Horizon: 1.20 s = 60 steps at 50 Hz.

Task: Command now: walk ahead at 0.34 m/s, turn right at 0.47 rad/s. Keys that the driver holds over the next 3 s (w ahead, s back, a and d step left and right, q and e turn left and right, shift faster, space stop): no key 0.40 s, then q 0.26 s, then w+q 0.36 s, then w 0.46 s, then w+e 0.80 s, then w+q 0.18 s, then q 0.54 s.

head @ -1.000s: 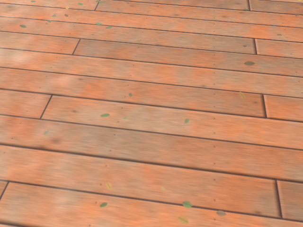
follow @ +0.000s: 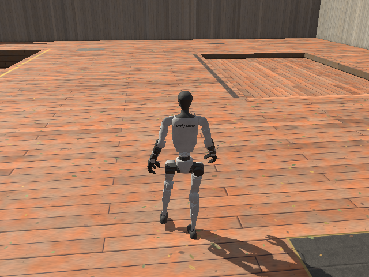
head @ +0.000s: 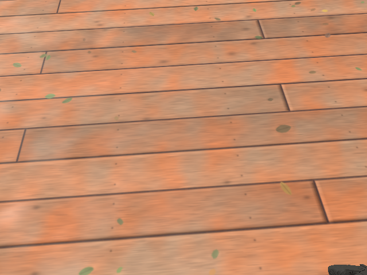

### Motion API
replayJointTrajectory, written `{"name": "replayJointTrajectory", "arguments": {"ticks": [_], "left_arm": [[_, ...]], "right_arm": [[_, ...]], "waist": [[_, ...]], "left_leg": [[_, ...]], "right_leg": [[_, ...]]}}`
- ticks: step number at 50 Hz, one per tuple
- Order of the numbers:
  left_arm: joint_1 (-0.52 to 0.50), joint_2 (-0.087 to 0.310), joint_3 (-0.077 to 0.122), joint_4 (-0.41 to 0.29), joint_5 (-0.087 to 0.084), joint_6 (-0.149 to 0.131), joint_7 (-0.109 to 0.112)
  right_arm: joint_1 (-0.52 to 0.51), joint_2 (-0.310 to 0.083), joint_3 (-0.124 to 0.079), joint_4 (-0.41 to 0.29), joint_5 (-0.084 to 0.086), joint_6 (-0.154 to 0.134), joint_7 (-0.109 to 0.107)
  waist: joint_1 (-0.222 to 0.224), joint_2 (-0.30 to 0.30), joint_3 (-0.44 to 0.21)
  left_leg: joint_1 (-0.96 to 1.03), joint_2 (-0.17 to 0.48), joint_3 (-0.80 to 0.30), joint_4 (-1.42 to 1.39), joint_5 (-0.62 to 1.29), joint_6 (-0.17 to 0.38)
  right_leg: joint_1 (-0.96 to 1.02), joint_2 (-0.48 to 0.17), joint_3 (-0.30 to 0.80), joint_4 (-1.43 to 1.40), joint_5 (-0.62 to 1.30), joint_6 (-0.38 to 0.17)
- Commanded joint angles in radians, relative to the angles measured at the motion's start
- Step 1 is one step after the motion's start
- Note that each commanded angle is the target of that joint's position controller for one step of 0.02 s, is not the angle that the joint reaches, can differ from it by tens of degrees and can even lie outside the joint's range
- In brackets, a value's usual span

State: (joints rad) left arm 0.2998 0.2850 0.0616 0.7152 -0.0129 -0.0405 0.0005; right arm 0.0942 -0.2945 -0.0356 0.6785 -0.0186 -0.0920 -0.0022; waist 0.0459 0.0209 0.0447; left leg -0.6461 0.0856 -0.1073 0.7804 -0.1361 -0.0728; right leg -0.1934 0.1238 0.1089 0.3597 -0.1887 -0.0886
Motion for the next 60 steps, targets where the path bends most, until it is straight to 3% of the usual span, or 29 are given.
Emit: {"name": "replayJointTrajectory", "arguments": {"ticks": [1, 5, 7, 8, 9, 10, 11, 12, 13, 15, 18, 21, 23, 24, 26, 30, 33, 36, 38, 39, 40, 41, 42, 44, 46, 49, 51, 56, 60], "left_arm": [[0.01, 0.174, 0.05, -0.049, -0.006, 0.008, 0.021], [0.016, 0.137, 0.039, -0.034, 0.001, 0.022, 0.03], [-0.016, 0.099, 0.027, -0.046, 0.008, 0.02, 0.031], [0.029, 0.05, 0.01, -0.063, 0.026, 0.013, 0.028], [0.193, 0.029, -0.003, -0.035, 0.009, 0.01, 0.024], [0.222, 0.107, 0.008, -0.011, 0.004, 0.018, 0.02], [0.126, 0.145, 0.021, -0.015, -0.004, 0.037, 0.024], [0.059, 0.143, 0.023, -0.019, -0.003, 0.059, 0.031], [0.023, 0.135, 0.024, -0.028, 0.004, 0.078, 0.037], [0.024, 0.085, 0.012, -0.022, 0.008, 0.094, 0.039], [0.038, 0.05, 0.001, 0.007, 0.017, 0.081, 0.038], [0.04, 0.04, 0.0, 0.033, 0.027, 0.078, 0.03], [-0.009, 0.097, 0.007, -0.002, 0.051, 0.074, 0.035], [-0.02, 0.158, 0.029, 0.019, 0.038, 0.073, 0.036], [-0.04, 0.11, 0.024, 0.01, 0.037, 0.056, 0.042], [0.001, 0.132, 0.044, 0.003, 0.025, 0.04, 0.064], [-0.027, 0.14, 0.053, -0.018, 0.02, 0.045, 0.082], [-0.053, 0.141, 0.056, -0.037, 0.007, 0.04, 0.084], [-0.083, 0.132, 0.051, -0.054, 0.009, 0.029, 0.073], [-0.134, 0.103, 0.041, -0.084, 0.009, 0.025, 0.065], [-0.23, 0.081, 0.033, -0.149, 0.0, 0.008, 0.06], [-0.202, 0.089, 0.034, -0.149, -0.005, -0.017, 0.056], [-0.17, 0.109, 0.037, -0.128, -0.011, -0.038, 0.043], [-0.165, 0.102, 0.038, -0.1, 0.018, -0.066, 0.033], [-0.174, 0.1, 0.043, -0.093, 0.027, -0.073, 0.02], [-0.23, 0.062, 0.028, -0.094, 0.027, -0.072, 0.009], [-0.282, 0.037, 0.016, -0.105, 0.019, -0.073, 0.002], [-0.349, 0.06, 0.012, -0.117, 0.001, -0.084, -0.014], [-0.285, 0.098, 0.029, -0.111, 0.002, -0.098, -0.011]], "right_arm": [[-0.036, -0.058, -0.013, -0.055, 0.008, -0.01, 0.004], [-0.022, -0.098, -0.034, -0.052, 0.004, -0.018, 0.017], [0.062, -0.113, -0.044, -0.032, -0.017, -0.032, 0.015], [0.113, -0.167, -0.05, -0.041, -0.038, -0.037, 0.009], [0.158, -0.17, -0.052, -0.022, -0.042, -0.019, 0.009], [0.173, -0.114, -0.041, -0.015, -0.004, -0.004, 0.017], [0.13, -0.083, -0.03, -0.023, 0.009, 0.007, 0.018], [0.079, -0.06, -0.018, -0.025, 0.001, 0.018, 0.02], [0.02, -0.04, -0.007, -0.028, -0.002, 0.028, 0.021], [-0.035, -0.065, -0.013, -0.019, -0.01, 0.046, 0.019], [-0.007, -0.074, -0.019, 0.004, -0.004, 0.056, 0.009], [-0.007, -0.055, -0.009, 0.022, 0.014, 0.064, 0.005], [0.023, -0.039, 0.0, 0.042, 0.008, 0.06, 0.015], [0.018, -0.06, -0.012, 0.025, 0.015, 0.062, 0.015], [-0.018, -0.082, -0.023, 0.014, 0.019, 0.064, 0.01], [0.018, -0.07, -0.038, 0.0, 0.027, 0.077, 0.008], [0.051, -0.065, -0.048, -0.011, 0.027, 0.091, 0.021], [0.076, -0.056, -0.054, -0.018, 0.033, 0.103, 0.033], [0.132, -0.079, -0.07, 0.001, 0.04, 0.098, 0.035], [0.202, -0.122, -0.084, 0.016, 0.043, 0.086, 0.028], [0.325, -0.208, -0.1, 0.021, 0.037, 0.059, 0.037], [0.331, -0.207, -0.086, 0.012, 0.021, 0.031, 0.041], [0.293, -0.174, -0.079, -0.005, 0.017, 0.013, 0.035], [0.23, -0.137, -0.067, -0.033, 0.032, 0.013, 0.021], [0.205, -0.115, -0.059, -0.047, 0.035, 0.028, 0.005], [0.241, -0.121, -0.064, -0.039, 0.037, 0.041, -0.016], [0.262, -0.137, -0.071, -0.03, 0.041, 0.048, -0.026], [0.297, -0.128, -0.069, -0.002, 0.045, 0.054, -0.02], [0.279, -0.114, -0.067, 0.0, 0.044, 0.054, -0.01]], "waist": [[0.009, -0.106, -0.094], [-0.008, -0.135, -0.121], [-0.062, -0.116, -0.15], [-0.055, 0.011, -0.256], [-0.024, 0.253, -0.38], [-0.03, 0.189, -0.407], [-0.052, 0.109, -0.308], [-0.051, 0.059, -0.242], [-0.036, 0.057, -0.173], [-0.01, 0.129, -0.106], [-0.022, 0.141, -0.153], [-0.004, 0.106, -0.149], [-0.023, 0.029, -0.087], [-0.056, -0.105, -0.033], [-0.033, -0.114, -0.007], [-0.022, -0.127, -0.058], [-0.031, -0.161, -0.093], [-0.04, -0.175, -0.083], [-0.065, -0.066, -0.005], [-0.09, 0.09, 0.033], [-0.157, 0.294, 0.002], [-0.137, 0.249, -0.034], [-0.111, 0.172, -0.036], [-0.082, 0.025, -0.059], [-0.067, 0.044, -0.068], [-0.085, 0.042, -0.058], [-0.102, 0.064, -0.048], [-0.132, 0.092, -0.031], [-0.079, 0.116, -0.034]], "left_leg": [[0.213, -0.106, 0.087, -0.17, 0.22, -0.016], [0.246, -0.1, 0.04, -0.275, 0.209, 0.041], [0.388, -0.065, 0.047, -0.368, 0.37, 0.093], [0.608, 0.101, -0.094, -0.302, 0.735, 0.162], [0.837, 0.316, -0.371, -0.293, 0.88, 0.359], [0.805, 0.33, -0.486, -0.333, 0.603, 0.38], [0.719, 0.28, -0.421, -0.363, 0.377, 0.343], [0.619, 0.23, -0.352, -0.399, 0.222, 0.305], [0.51, 0.194, -0.298, -0.436, 0.109, 0.283], [0.345, 0.101, -0.168, -0.495, 0.033, 0.244], [0.361, 0.087, -0.114, -0.476, 0.087, 0.264], [0.307, 0.064, -0.102, -0.464, -0.114, 0.231], [0.209, 0.01, -0.084, -0.44, -0.308, 0.144], [0.236, -0.061, -0.001, -0.41, -0.295, 0.115], [0.252, -0.087, 0.011, -0.319, -0.19, 0.113], [0.197, -0.111, 0.029, -0.17, 0.034, 0.137], [0.169, -0.109, 0.059, -0.069, 0.02, 0.128], [0.205, -0.104, 0.102, -0.01, -0.274, 0.164], [0.275, -0.101, 0.055, -0.108, -0.357, 0.217], [0.371, -0.033, -0.145, -0.309, -0.505, 0.281], [0.561, 0.132, -0.667, -0.57, -0.634, 0.427], [0.661, 0.202, -0.835, -0.621, -0.602, 0.444], [0.689, 0.205, -0.768, -0.569, -0.506, 0.414], [0.64, 0.145, -0.58, -0.518, -0.296, 0.354], [0.582, 0.072, -0.438, -0.543, -0.173, 0.327], [0.539, 0.019, -0.323, -0.546, -0.035, 0.318], [0.508, 0.008, -0.31, -0.543, -0.047, 0.312], [0.441, 0.038, -0.323, -0.532, -0.103, 0.293], [0.488, 0.045, -0.352, -0.452, 0.001, 0.262]], "right_leg": [[-0.096, -0.171, 0.095, -0.033, 0.427, -0.109], [0.028, -0.226, 0.195, 0.104, 0.362, -0.067], [0.026, -0.17, 0.183, 0.247, 0.357, -0.016], [-0.078, -0.097, 0.137, 0.447, 0.102, 0.031], [-0.278, 0.002, 0.073, 0.718, -0.483, 0.098], [-0.319, -0.05, 0.106, 0.812, -0.522, 0.122], [-0.356, -0.081, 0.092, 0.863, -0.461, 0.144], [-0.354, -0.106, 0.064, 0.844, -0.413, 0.157], [-0.333, -0.133, 0.049, 0.776, -0.383, 0.164], [-0.196, -0.147, -0.022, 0.571, -0.33, 0.169], [-0.071, -0.14, -0.058, 0.365, -0.228, 0.159], [0.069, -0.13, -0.08, 0.128, -0.004, 0.12], [0.103, -0.228, 0.014, 0.074, 0.015, 0.066], [-0.035, -0.217, 0.003, 0.083, -0.178, 0.034], [-0.082, -0.212, -0.008, 0.056, -0.217, 0.043], [-0.006, -0.286, 0.021, 0.094, 0.054, 0.018], [0.03, -0.381, 0.056, 0.123, 0.229, -0.034], [-0.053, -0.449, 0.114, 0.094, -0.197, -0.058], [-0.198, -0.385, 0.028, 0.149, -0.453, -0.014], [-0.352, -0.256, -0.127, 0.352, -0.466, 0.057], [-0.582, -0.065, -0.155, 0.717, -0.426, 0.123], [-0.694, -0.089, 0.007, 0.839, -0.415, 0.097], [-0.72, -0.123, 0.038, 0.88, -0.341, 0.073], [-0.656, -0.169, 0.039, 0.793, -0.201, 0.059], [-0.544, -0.177, 0.013, 0.653, -0.108, 0.08], [-0.464, -0.135, -0.034, 0.444, -0.019, 0.122], [-0.417, -0.111, -0.036, 0.313, 0.043, 0.14], [-0.263, -0.106, -0.043, 0.178, 0.159, 0.141], [-0.13, -0.108, -0.065, 0.082, 0.093, 0.079]]}}
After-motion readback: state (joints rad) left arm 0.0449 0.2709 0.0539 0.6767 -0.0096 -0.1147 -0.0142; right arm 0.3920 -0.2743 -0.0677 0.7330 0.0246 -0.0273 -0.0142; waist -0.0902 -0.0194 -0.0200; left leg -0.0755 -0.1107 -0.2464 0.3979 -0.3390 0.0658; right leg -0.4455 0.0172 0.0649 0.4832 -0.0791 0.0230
